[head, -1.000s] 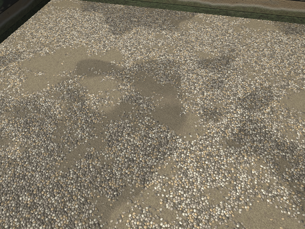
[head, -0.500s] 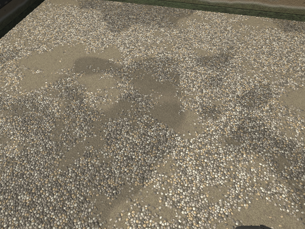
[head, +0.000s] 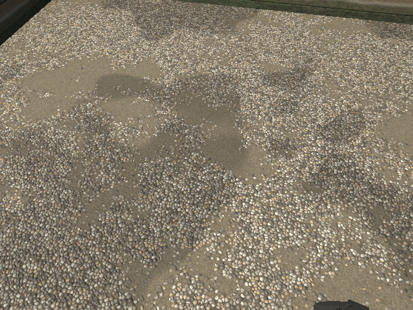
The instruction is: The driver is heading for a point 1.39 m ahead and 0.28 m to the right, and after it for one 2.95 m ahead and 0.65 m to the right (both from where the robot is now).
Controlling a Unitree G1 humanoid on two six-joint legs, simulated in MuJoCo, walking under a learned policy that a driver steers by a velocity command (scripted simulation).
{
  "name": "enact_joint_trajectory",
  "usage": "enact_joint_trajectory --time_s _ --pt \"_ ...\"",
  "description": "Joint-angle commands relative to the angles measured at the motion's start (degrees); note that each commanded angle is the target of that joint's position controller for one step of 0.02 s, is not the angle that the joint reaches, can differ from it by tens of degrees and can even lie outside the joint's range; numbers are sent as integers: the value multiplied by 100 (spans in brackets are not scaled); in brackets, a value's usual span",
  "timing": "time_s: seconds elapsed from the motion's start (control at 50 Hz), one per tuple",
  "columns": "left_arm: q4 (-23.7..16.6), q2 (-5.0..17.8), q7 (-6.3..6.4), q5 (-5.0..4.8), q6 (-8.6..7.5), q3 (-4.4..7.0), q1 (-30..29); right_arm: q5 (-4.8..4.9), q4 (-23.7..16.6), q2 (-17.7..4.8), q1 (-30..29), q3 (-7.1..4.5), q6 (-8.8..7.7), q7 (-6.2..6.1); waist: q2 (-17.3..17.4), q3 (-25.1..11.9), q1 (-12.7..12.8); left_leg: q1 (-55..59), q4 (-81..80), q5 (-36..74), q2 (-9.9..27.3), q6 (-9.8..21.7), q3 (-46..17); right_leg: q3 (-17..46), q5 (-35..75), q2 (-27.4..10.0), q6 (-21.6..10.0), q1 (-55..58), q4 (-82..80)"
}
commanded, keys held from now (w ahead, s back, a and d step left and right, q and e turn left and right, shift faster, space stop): w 1.00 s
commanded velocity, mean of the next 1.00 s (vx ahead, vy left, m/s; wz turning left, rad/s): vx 0.50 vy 0.00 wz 0.00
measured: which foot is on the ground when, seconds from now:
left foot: down 0.00-1.00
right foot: down 0.00-1.00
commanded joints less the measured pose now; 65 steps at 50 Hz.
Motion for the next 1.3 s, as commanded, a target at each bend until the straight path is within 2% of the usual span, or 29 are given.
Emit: enact_joint_trajectory --time_s 0.02,0.04,0.08,0.12,0.16,0.22,0.28,0.34,0.38,0.42,0.46,0.5,0.54,0.6,0.66,0.72,0.76,0.8,0.84,0.88,0.92,0.98,1.04,1.08,1.1,1.16,1.22,1.28,1.3 --pt "-574 446 7 1 -64 128 -603 -64 -610 -355 -627 -110 -123 46 -31 -393 -90 -110 -526 2035 473 78 -340 343 1923 -270 -90 143 -345" --pt "-461 378 16 13 -115 131 -315 8 -480 -395 -339 -112 -118 -37 8 -778 34 14 -776 1124 473 84 -558 194 863 -137 -76 409 -369" --pt "-608 379 8 -11 -78 87 -662 -11 -672 -383 -806 -103 -109 27 63 -104 -39 -250 -583 1902 484 85 -382 311 1773 -247 -66 5 -401" --pt "-459 371 18 14 -117 130 -320 9 -490 -387 -329 -108 -124 -36 13 -784 33 8 -776 1116 480 88 -559 198 851 -135 -72 406 -359" --pt "-607 372 9 -9 -80 87 -668 -10 -683 -375 -797 -98 -115 28 64 -105 -40 -255 -583 1899 489 89 -381 313 1769 -245 -62 0 -393" --pt "-460 339 22 17 -116 126 -302 13 -489 -375 -297 -104 -144 -38 34 -886 40 38 -766 1128 487 90 -551 194 839 -139 -59 439 -345" --pt "-610 380 7 -17 -81 90 -712 6 -710 -365 -814 -89 -106 27 54 -33 -43 -305 -605 1867 512 94 -395 308 1706 -227 -56 -38 -376" --pt "-453 334 23 20 -122 124 -286 7 -500 -365 -265 -100 -153 -36 31 -909 36 45 -761 1096 487 92 -542 211 847 -144 -59 443 -340" --pt "-610 362 16 -9 -85 90 -696 -4 -708 -358 -788 -89 -131 26 50 -105 -39 -263 -587 1894 509 95 -383 312 1716 -230 -53 -21 -374" --pt "-458 342 21 18 -116 125 -335 14 -524 -363 -300 -95 -137 -35 32 -781 32 -25 -779 1078 507 98 -558 209 798 -126 -59 381 -329" --pt "-607 346 11 -2 -81 81 -683 -9 -719 -347 -766 -83 -129 30 74 -104 -44 -287 -584 1866 506 97 -378 320 1727 -234 -50 -27 -364" --pt "-451 345 22 18 -123 125 -323 11 -529 -359 -277 -93 -144 -35 27 -797 29 -21 -773 1061 508 100 -553 216 804 -127 -59 383 -324" --pt "-604 347 14 -1 -87 81 -682 -9 -726 -345 -754 -82 -135 28 63 -104 -46 -287 -577 1865 508 99 -374 327 1742 -236 -51 -32 -362" --pt "-451 318 28 20 -121 119 -300 13 -523 -349 -243 -90 -162 -38 40 -896 34 13 -753 1084 509 98 -537 214 813 -133 -50 414 -313" --pt "-606 358 12 -10 -87 84 -718 6 -746 -337 -769 -74 -124 25 53 -30 -48 -334 -593 1844 529 102 -383 321 1695 -218 -48 -68 -346" --pt "-444 318 29 23 -127 117 -277 7 -527 -341 -211 -87 -170 -38 38 -921 32 25 -742 1068 507 100 -525 229 836 -137 -53 422 -309" --pt "-605 345 21 -2 -90 84 -696 -5 -738 -332 -743 -76 -148 23 51 -105 -44 -288 -569 1880 525 103 -368 326 1713 -221 -47 -49 -344" --pt "-449 327 27 21 -120 119 -325 13 -548 -342 -247 -84 -152 -38 39 -790 28 -45 -759 1055 526 106 -540 226 793 -118 -53 359 -297" --pt "-602 331 16 4 -85 76 -680 -10 -745 -324 -721 -71 -143 26 76 -105 -47 -311 -564 1857 521 104 -362 333 1728 -225 -45 -54 -334" --pt "-443 331 28 21 -126 118 -312 10 -551 -340 -225 -82 -158 -38 34 -806 26 -40 -752 1044 527 107 -534 233 803 -120 -55 362 -292" --pt "-600 334 19 4 -90 76 -679 -10 -749 -324 -711 -71 -149 23 64 -104 -49 -311 -556 1858 523 105 -358 339 1744 -226 -48 -58 -332" --pt "-444 306 33 22 -124 113 -290 12 -541 -331 -193 -81 -175 -42 46 -904 31 -7 -731 1067 527 104 -517 231 813 -125 -47 393 -282" --pt "-604 345 17 -4 -89 78 -716 6 -766 -318 -727 -65 -136 20 55 -28 -51 -358 -573 1836 544 108 -367 334 1696 -208 -45 -95 -318" --pt "-569 376 17 28 -65 110 -576 -80 -674 -288 -441 -69 -175 52 3 -466 -98 -185 -460 2012 510 95 -283 371 1940 -249 -60 105 -233" --pt "-437 308 33 24 -129 111 -267 5 -543 -324 -163 -79 -182 -42 42 -929 29 6 -721 1049 525 104 -504 246 834 -129 -50 399 -280" --pt "-601 347 20 -4 -93 76 -713 5 -770 -316 -711 -64 -141 18 43 -26 -53 -358 -561 1835 545 108 -358 343 1717 -210 -49 -102 -316" --pt "-435 307 35 24 -130 109 -262 3 -545 -320 -146 -78 -184 -44 39 -931 26 6 -709 1054 526 103 -493 252 851 -128 -52 394 -274" --pt "-600 345 21 -2 -94 75 -707 3 -772 -312 -697 -63 -144 15 44 -27 -54 -358 -550 1845 547 109 -350 348 1729 -207 -50 -109 -309" --pt "-569 390 20 21 -73 106 -621 -62 -716 -279 -491 -67 -159 38 -13 -340 -104 -228 -479 1962 529 100 -292 387 1888 -238 -65 30 -247"
Velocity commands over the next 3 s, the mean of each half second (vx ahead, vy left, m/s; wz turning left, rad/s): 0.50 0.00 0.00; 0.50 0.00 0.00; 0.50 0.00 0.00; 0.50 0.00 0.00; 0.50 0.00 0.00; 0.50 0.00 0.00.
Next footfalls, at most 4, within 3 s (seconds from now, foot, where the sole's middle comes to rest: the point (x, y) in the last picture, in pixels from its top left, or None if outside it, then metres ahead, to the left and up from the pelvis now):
none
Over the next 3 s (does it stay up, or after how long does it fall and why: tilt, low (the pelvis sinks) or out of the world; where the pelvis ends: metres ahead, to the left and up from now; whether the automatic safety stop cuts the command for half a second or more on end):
stays up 0.00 0.01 0.00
